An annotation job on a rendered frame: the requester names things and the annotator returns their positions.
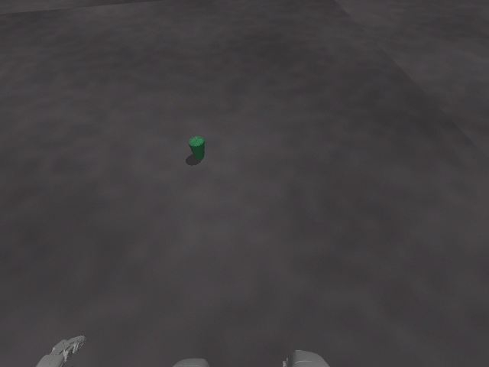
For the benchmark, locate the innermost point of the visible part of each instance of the cup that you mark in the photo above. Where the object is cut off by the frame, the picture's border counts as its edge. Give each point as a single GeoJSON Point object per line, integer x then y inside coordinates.
{"type": "Point", "coordinates": [197, 146]}

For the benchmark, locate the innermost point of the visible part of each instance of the left robot hand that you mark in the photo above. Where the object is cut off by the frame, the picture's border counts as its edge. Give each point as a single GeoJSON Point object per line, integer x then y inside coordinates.
{"type": "Point", "coordinates": [62, 352]}

